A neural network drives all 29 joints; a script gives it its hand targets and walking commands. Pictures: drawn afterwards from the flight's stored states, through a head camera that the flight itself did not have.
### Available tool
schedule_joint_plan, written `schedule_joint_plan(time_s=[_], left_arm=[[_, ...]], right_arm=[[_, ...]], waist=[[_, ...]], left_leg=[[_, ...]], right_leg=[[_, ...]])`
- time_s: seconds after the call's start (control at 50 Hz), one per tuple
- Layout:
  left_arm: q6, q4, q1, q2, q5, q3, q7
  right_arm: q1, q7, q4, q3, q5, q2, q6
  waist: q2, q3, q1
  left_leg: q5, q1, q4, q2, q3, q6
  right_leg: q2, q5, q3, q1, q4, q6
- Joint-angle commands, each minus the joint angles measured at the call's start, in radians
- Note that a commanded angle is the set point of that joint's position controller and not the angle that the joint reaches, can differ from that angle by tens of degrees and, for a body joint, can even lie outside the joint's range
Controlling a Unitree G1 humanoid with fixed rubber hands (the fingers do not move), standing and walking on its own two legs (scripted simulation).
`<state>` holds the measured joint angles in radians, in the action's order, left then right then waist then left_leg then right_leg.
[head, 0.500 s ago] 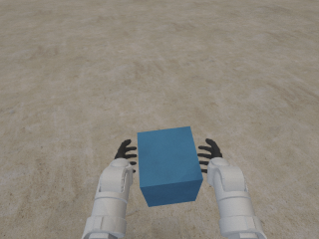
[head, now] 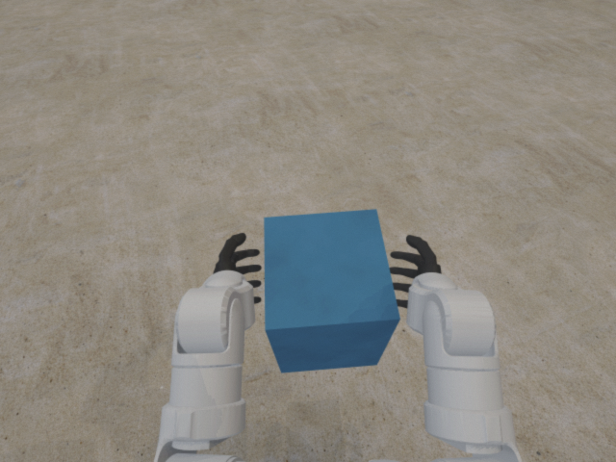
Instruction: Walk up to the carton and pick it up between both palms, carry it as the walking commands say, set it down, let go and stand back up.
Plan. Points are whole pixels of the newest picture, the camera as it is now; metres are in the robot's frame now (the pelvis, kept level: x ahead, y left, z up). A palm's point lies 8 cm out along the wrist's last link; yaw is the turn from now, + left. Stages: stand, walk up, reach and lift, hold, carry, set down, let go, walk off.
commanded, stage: carry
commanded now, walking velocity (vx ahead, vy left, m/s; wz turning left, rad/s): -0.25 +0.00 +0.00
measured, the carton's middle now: (325, 297) +0.36 -0.01 -0.01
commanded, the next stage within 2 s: none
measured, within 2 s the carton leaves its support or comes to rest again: neither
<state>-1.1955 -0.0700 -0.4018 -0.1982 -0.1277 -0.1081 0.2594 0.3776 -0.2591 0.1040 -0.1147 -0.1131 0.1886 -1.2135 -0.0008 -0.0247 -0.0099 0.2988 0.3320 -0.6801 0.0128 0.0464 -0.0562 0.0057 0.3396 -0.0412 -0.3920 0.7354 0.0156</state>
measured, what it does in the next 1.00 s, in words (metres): walks backwards: right foot, then left foot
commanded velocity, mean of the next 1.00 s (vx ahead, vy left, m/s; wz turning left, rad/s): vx -0.25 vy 0.00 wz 0.00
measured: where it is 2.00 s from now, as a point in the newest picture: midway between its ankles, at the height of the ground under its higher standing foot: outside the picture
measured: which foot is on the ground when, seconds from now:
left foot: down 0.00-0.30, up 0.32-0.60, down 0.62-0.98, up 1.00-1.00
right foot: up 0.00-0.26, down 0.28-0.64, up 0.66-0.96, down 0.98-1.00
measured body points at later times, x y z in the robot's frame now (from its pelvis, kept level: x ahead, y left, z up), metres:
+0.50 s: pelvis -0.11 -0.03 +0.00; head -0.06 -0.03 +0.45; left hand +0.23 +0.09 +0.08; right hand +0.22 -0.16 +0.08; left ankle -0.10 +0.10 -0.66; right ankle -0.12 -0.12 -0.72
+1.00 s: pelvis -0.28 -0.02 -0.01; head -0.27 -0.04 +0.44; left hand +0.04 +0.09 +0.09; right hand +0.03 -0.16 +0.09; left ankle -0.11 +0.10 -0.71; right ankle -0.30 -0.12 -0.72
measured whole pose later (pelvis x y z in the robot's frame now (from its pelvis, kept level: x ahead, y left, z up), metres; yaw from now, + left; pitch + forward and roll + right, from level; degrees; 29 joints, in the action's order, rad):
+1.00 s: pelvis -0.28 -0.02 -0.01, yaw -2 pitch -1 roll +0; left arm -1.17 -0.17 -0.41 -0.20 -0.11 -0.11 0.27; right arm 0.41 -0.29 0.21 -0.10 -0.11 0.20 -1.20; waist -0.04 -0.04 -0.01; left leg 0.13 0.57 -0.64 -0.03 0.05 -0.02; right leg 0.01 0.45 -0.04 -0.31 0.75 0.05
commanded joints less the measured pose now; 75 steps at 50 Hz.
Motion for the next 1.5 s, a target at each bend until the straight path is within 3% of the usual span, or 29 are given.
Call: schedule_joint_plan(time_s=[0.0,0.16,0.2,0.24,0.26,0.34,0.46,0.52,0.56,0.58,0.6,0.64,0.8,0.84,0.88,0.9,0.92,0.94,0.98,1.06,1.14,1.24,1.26,1.32,1.34,1.36,1.38,1.42,1.48], left_arm=[[0.038,-0.227,-0.481,-1.119,0.381,0.511,-0.198],[0.058,-0.271,-0.338,-1.138,0.396,0.532,-0.191],[0.060,-0.265,-0.301,-1.131,0.386,0.521,-0.202],[0.076,-0.290,-0.311,-1.130,0.390,0.522,-0.216],[0.075,-0.280,-0.311,-1.143,0.395,0.529,-0.220],[0.082,-0.325,-0.421,-1.158,0.408,0.544,-0.222],[0.074,-0.289,-0.341,-1.067,0.359,0.500,-0.197],[0.072,-0.270,-0.288,-1.045,0.365,0.508,-0.192],[0.069,-0.284,-0.300,-1.050,0.371,0.526,-0.197],[0.063,-0.272,-0.289,-1.044,0.356,0.533,-0.198],[0.059,-0.230,-0.263,-1.061,0.359,0.533,-0.201],[0.065,-0.256,-0.346,-1.067,0.365,0.571,-0.205],[0.060,-0.213,-0.331,-1.079,0.376,0.564,-0.205],[0.053,-0.202,-0.342,-1.076,0.373,0.555,-0.210],[0.046,-0.151,-0.294,-1.089,0.354,0.529,-0.215],[0.046,-0.153,-0.317,-1.082,0.356,0.518,-0.216],[0.045,-0.157,-0.320,-1.058,0.350,0.502,-0.218],[0.036,-0.131,-0.292,-1.046,0.332,0.490,-0.219],[0.036,-0.164,-0.330,-1.049,0.338,0.487,-0.229],[0.052,-0.240,-0.416,-1.071,0.350,0.490,-0.227],[0.067,-0.221,-0.337,-1.013,0.346,0.452,-0.209],[0.098,-0.249,-0.249,-0.999,0.350,0.453,-0.206],[0.098,-0.258,-0.247,-1.008,0.353,0.469,-0.207],[0.102,-0.309,-0.311,-1.018,0.353,0.498,-0.205],[0.098,-0.284,-0.307,-1.023,0.349,0.507,-0.210],[0.089,-0.274,-0.295,-1.033,0.348,0.516,-0.217],[0.081,-0.281,-0.355,-1.038,0.349,0.529,-0.220],[0.085,-0.337,-0.517,-1.066,0.381,0.594,-0.228],[0.091,-0.382,-0.589,-1.053,0.418,0.602,-0.225]], right_arm=[[0.544,0.202,0.279,0.529,0.385,1.109,0.059],[0.432,0.192,0.350,0.545,0.386,1.083,0.090],[0.381,0.188,0.333,0.566,0.381,1.077,0.091],[0.466,0.196,0.378,0.617,0.403,1.098,0.095],[0.519,0.197,0.401,0.614,0.409,1.084,0.101],[0.574,0.201,0.408,0.639,0.436,1.129,0.104],[0.460,0.193,0.272,0.583,0.418,1.079,0.083],[0.382,0.183,0.259,0.563,0.384,1.048,0.083],[0.377,0.191,0.278,0.574,0.390,1.065,0.086],[0.369,0.196,0.282,0.576,0.393,1.064,0.091],[0.344,0.196,0.273,0.574,0.381,1.073,0.091],[0.358,0.211,0.237,0.575,0.380,1.105,0.087],[0.358,0.206,0.243,0.543,0.351,1.060,0.086],[0.345,0.209,0.206,0.537,0.345,1.057,0.079],[0.333,0.210,0.170,0.537,0.341,1.048,0.070],[0.339,0.208,0.156,0.539,0.337,1.051,0.065],[0.365,0.209,0.166,0.542,0.337,1.047,0.064],[0.440,0.210,0.177,0.545,0.342,1.032,0.059],[0.488,0.209,0.188,0.583,0.371,1.080,0.061],[0.512,0.203,0.201,0.594,0.398,1.123,0.062],[0.457,0.178,0.203,0.591,0.398,1.081,0.069],[0.429,0.167,0.295,0.635,0.416,1.064,0.089],[0.430,0.168,0.314,0.630,0.416,1.059,0.093],[0.432,0.188,0.303,0.624,0.424,1.093,0.094],[0.423,0.191,0.318,0.612,0.416,1.080,0.101],[0.423,0.193,0.310,0.605,0.408,1.068,0.103],[0.390,0.196,0.262,0.589,0.391,1.083,0.097],[0.375,0.212,0.188,0.540,0.364,1.107,0.102],[0.279,0.214,0.095,0.481,0.316,1.103,0.092]], waist=[[-0.127,0.367,0.004],[-0.188,0.634,0.004],[-0.049,0.626,0.005],[0.314,0.579,0.026],[0.281,0.523,0.029],[0.142,0.483,0.023],[0.174,0.532,0.034],[0.176,0.627,0.011],[-0.060,0.667,-0.002],[-0.290,0.632,-0.003],[-0.277,0.600,-0.007],[-0.230,0.556,-0.009],[-0.163,0.563,-0.006],[-0.180,0.531,-0.006],[-0.156,0.492,0.016],[-0.010,0.430,0.030],[0.373,0.405,0.038],[0.318,0.274,0.039],[0.103,0.268,0.026],[0.050,0.337,0.014],[0.223,0.509,0.021],[0.352,0.625,0.034],[0.329,0.636,0.032],[0.191,0.632,-0.003],[0.063,0.621,-0.015],[-0.244,0.558,-0.020],[-0.355,0.479,-0.022],[-0.386,0.368,-0.015],[-0.210,0.322,0.010]], left_leg=[[-0.610,-0.063,0.252,-0.315,-0.282,-0.152],[-1.088,-0.417,0.058,-0.282,-0.248,-0.109],[-0.745,-0.217,-0.014,-0.204,-0.181,-0.037],[0.228,0.297,-0.333,-0.010,-0.020,0.053],[0.302,0.378,-0.478,-0.019,-0.038,0.063],[0.201,0.397,-0.572,-0.025,-0.063,0.067],[0.132,0.206,-0.110,0.014,0.033,0.085],[-0.180,-0.031,0.201,-0.019,0.023,0.070],[-1.031,-0.352,0.095,-0.246,-0.201,-0.021],[-1.392,-0.443,0.094,-0.364,-0.324,-0.098],[-1.418,-0.421,0.121,-0.407,-0.333,-0.151],[-1.012,-0.291,0.213,-0.385,-0.283,-0.161],[-0.559,-0.220,0.264,-0.327,-0.251,-0.096],[-0.212,-0.072,0.336,-0.330,-0.254,-0.083],[0.155,0.101,0.329,-0.265,-0.196,0.008],[0.150,0.209,0.153,-0.137,-0.076,0.079],[0.246,0.265,-0.360,0.018,0.013,0.112],[0.313,0.323,-0.672,-0.015,-0.077,0.104],[0.197,0.333,-0.769,-0.031,-0.153,0.092],[0.095,0.309,-0.734,-0.017,-0.099,0.099],[0.201,0.284,-0.429,0.003,-0.018,0.121],[0.220,0.132,-0.093,0.046,0.006,0.100],[0.219,0.095,-0.028,0.036,0.001,0.099],[0.105,-0.198,0.222,-0.045,-0.009,0.042],[0.144,-0.302,0.278,-0.141,-0.142,-0.001],[0.089,-0.247,0.347,-0.363,-0.388,-0.100],[-0.001,-0.103,0.386,-0.503,-0.403,-0.193],[0.126,0.052,0.402,-0.467,-0.264,-0.191],[0.148,0.073,0.390,-0.302,-0.131,-0.060]], right_leg=[[-0.019,0.152,0.027,-0.105,0.436,-0.007],[0.006,0.024,0.018,0.033,-0.149,-0.020],[-0.097,-0.455,0.106,0.269,-0.338,0.001],[-0.374,-1.498,0.356,0.584,-0.177,0.164],[-0.392,-1.492,0.336,0.547,-0.178,0.212],[-0.345,-1.177,0.231,0.477,-0.195,0.188],[-0.241,-1.276,0.174,0.487,-0.131,0.138],[-0.198,-1.181,0.127,0.430,-0.054,0.073],[-0.113,-0.511,0.059,0.099,0.047,-0.002],[-0.020,0.121,0.014,-0.097,0.171,-0.019],[-0.001,0.290,0.010,-0.122,0.267,-0.027],[-0.006,0.237,0.033,-0.097,0.309,-0.031],[0.015,0.150,-0.015,0.022,0.108,-0.016],[0.014,0.150,-0.028,0.107,0.045,0.002],[-0.030,0.074,0.035,0.268,-0.166,0.055],[-0.126,0.103,0.161,0.295,-0.345,0.116],[-0.446,-0.020,0.580,0.171,-0.524,0.235],[-0.534,-0.215,0.559,-0.021,-0.549,0.300],[-0.391,-0.225,0.358,0.024,-0.475,0.196],[-0.282,-0.415,0.218,0.108,-0.348,0.142],[-0.270,-0.963,0.249,0.448,-0.233,0.137],[-0.272,-1.124,0.246,0.518,-0.208,0.120],[-0.278,-1.057,0.245,0.500,-0.212,0.121],[-0.233,-0.280,0.198,0.163,-0.301,0.031],[-0.156,-0.041,0.130,-0.018,-0.249,-0.033],[-0.042,0.153,0.025,-0.151,0.004,-0.068],[-0.032,0.256,-0.014,-0.189,0.263,-0.067],[-0.069,0.169,0.089,-0.194,0.555,-0.055],[-0.013,0.048,0.024,-0.143,0.541,-0.037]])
